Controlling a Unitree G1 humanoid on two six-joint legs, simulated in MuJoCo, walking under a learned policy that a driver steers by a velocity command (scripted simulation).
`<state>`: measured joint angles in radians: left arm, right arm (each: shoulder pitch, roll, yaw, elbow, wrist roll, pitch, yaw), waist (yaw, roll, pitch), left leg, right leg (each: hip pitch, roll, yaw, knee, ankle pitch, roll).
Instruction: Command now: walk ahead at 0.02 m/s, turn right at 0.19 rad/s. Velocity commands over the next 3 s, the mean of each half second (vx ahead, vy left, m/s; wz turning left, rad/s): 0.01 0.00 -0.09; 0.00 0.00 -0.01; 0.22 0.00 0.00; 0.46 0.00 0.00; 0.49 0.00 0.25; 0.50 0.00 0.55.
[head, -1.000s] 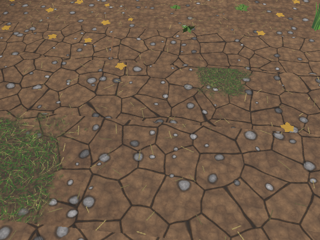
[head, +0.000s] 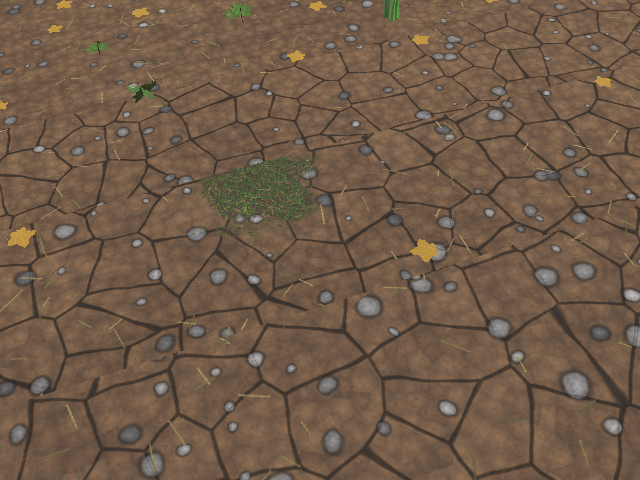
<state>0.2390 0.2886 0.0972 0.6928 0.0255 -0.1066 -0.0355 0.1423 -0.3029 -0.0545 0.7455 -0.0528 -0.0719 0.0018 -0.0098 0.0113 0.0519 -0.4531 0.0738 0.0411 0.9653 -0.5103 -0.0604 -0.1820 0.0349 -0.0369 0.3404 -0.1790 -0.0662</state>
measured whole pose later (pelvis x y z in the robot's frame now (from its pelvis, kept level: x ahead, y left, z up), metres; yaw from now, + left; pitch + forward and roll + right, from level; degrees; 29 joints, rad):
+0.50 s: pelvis +0.00 +0.01 -0.01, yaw -1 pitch +1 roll +0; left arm 0.19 0.28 0.05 0.66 0.00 -0.04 -0.09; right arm 0.15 -0.27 -0.02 0.79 0.00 -0.07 0.08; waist -0.01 0.01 0.05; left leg -0.25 0.04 0.06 0.55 -0.31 -0.01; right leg -0.26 0.03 -0.03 0.53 -0.28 -0.04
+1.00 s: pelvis +0.00 +0.02 -0.01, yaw +0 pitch -1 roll +0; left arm 0.23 0.28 0.04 0.72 0.01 -0.02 -0.08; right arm 0.12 -0.27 -0.03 0.82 -0.01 -0.06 0.08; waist 0.00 0.00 0.08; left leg -0.19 0.02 0.05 0.46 -0.26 0.00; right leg -0.20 0.01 -0.04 0.46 -0.24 -0.03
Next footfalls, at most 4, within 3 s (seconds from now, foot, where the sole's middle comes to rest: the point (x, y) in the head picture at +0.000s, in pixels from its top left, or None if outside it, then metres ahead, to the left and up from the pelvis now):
0.16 left None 0.03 0.13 -0.78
1.82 right None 0.45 -0.12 -0.94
2.28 left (284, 371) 0.78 0.14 -0.94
2.74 right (346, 317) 0.93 -0.03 -0.94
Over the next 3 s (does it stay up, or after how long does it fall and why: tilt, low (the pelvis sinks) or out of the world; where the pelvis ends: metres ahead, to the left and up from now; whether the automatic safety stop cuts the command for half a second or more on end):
stays up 0.99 0.12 -0.24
